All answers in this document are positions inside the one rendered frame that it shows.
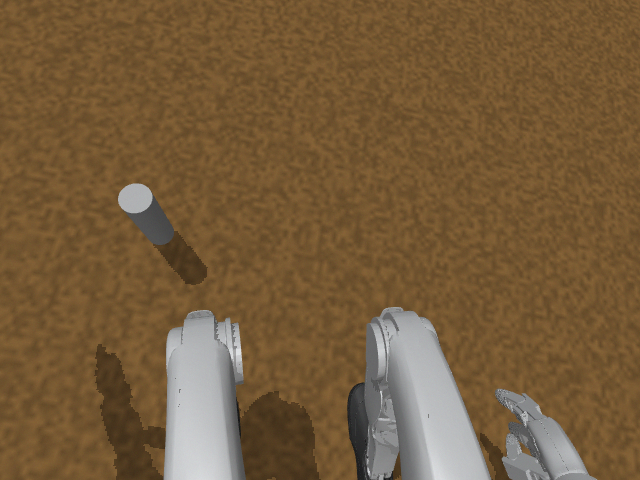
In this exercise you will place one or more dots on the right robot hand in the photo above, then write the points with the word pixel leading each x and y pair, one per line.
pixel 543 436

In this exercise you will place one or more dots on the can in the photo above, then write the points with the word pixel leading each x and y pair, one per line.
pixel 140 205

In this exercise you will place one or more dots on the right robot foot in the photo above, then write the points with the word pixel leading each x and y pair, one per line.
pixel 358 429

